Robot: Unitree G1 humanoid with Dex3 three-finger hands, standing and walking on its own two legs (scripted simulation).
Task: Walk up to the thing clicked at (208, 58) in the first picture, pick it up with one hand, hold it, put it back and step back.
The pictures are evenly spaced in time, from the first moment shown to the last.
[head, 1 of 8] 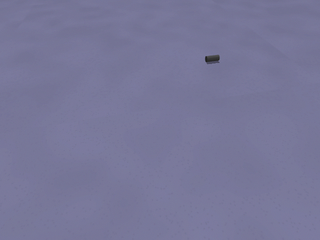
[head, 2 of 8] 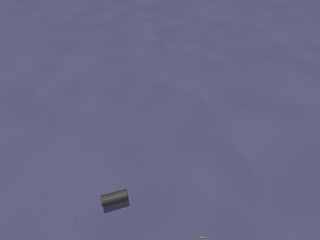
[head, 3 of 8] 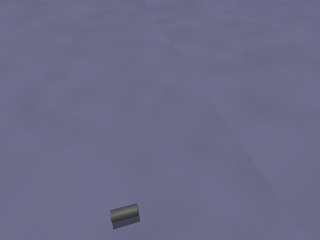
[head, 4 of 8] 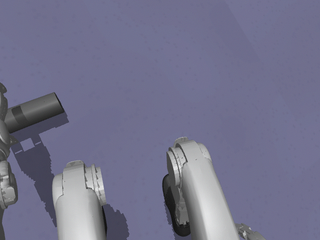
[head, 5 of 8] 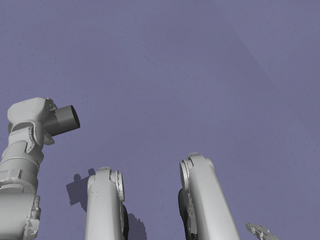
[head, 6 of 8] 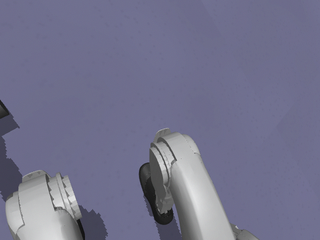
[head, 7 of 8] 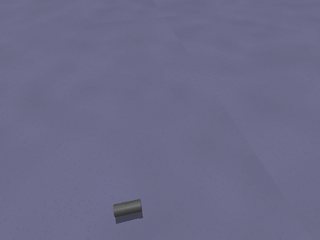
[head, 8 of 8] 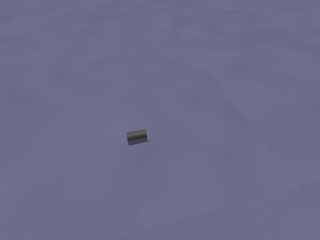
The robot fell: no
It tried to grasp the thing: yes
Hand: left
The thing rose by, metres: 0.68
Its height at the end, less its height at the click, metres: +0.00
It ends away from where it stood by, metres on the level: 0.01
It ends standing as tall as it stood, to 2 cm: yes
